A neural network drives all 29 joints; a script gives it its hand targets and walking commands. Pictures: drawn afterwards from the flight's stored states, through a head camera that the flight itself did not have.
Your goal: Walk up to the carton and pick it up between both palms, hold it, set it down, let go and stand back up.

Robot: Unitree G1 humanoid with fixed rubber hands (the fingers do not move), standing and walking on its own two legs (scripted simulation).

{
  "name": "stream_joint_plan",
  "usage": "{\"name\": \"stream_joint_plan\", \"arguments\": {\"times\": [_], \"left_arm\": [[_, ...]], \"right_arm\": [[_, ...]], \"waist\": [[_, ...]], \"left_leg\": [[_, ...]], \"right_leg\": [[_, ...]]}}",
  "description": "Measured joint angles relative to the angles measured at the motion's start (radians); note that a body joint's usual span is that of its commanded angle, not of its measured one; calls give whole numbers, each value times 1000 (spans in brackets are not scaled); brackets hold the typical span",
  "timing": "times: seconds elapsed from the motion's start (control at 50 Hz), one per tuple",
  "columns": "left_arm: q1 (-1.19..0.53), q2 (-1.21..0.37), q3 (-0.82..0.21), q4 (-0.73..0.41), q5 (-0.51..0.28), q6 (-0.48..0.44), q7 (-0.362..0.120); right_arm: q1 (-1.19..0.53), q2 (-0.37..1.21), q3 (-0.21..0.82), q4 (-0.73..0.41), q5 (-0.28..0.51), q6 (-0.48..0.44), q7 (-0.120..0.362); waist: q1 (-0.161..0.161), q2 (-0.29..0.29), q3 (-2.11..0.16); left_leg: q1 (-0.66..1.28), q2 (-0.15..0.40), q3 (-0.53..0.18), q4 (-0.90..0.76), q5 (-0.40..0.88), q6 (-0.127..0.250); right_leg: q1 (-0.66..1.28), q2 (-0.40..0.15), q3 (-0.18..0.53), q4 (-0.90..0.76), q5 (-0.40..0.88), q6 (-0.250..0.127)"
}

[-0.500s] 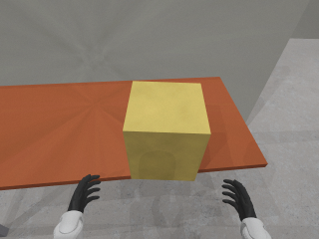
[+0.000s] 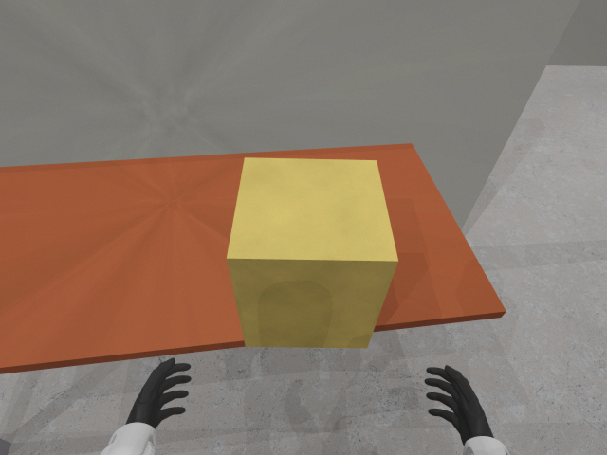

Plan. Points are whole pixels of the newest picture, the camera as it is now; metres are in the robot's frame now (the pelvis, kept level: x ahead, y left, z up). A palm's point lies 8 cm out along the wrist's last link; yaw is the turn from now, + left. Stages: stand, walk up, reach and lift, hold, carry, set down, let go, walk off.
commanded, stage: set down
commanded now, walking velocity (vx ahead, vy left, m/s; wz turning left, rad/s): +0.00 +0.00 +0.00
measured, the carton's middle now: (308, 257) +0.40 +0.01 -0.01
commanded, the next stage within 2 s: let go in 0.24 s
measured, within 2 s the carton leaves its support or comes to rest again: neither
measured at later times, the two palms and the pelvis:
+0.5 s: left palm (142, 434) +0.15 +0.22 -0.07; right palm (480, 443) +0.15 -0.23 -0.08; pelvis -0.01 +0.00 +0.00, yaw +0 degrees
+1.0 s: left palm out of the picture +0.12 +0.24 -0.10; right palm out of the picture +0.04 -0.27 -0.12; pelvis -0.03 +0.00 -0.01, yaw -4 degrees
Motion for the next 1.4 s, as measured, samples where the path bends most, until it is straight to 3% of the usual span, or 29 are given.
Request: {"name": "stream_joint_plan", "arguments": {"times": [0.44, 0.74, 0.84, 0.94, 1.1, 1.4], "left_arm": [[0, 8, -7, -4, 16, 95, 11], [-12, 7, -16, -10, 8, 118, 12], [30, 35, 5, 58, 57, -8, 10], [53, 51, 32, 110, 60, -56, -7], [58, 32, 21, 123, 62, -59, -11], [86, 18, 13, 129, 58, -71, -5]], "right_arm": [[-27, -38, -17, 63, -53, 22, 28], [-21, -34, -39, 34, -69, 50, 30], [-28, -55, -47, 0, -83, 201, 26], [24, -95, -56, 23, -64, 254, 29], [105, -100, -49, 44, -69, 268, 30], [156, -90, -32, 66, -72, 254, 18]], "waist": [[4, 14, 20], [-1, 7, 16], [-8, 5, -8], [-24, 4, -14], [-46, -2, -68], [-48, 4, -80]], "left_leg": [[-37, 2, 5, 25, -3, 2], [-43, -1, 7, 41, 3, 3], [-147, 4, 39, 110, -21, 5], [-220, 3, 61, 165, -39, 12], [-242, -4, 90, 188, -54, 20], [-256, -3, 122, 190, -63, 24]], "right_leg": [[-33, 2, 5, 11, 7, 0], [-41, -1, 7, 30, 12, -2], [-162, 5, 39, 105, 1, 3], [-248, 6, 61, 166, -10, 5], [-295, 3, 91, 219, -30, 11], [-327, 10, 123, 236, -36, 16]]}}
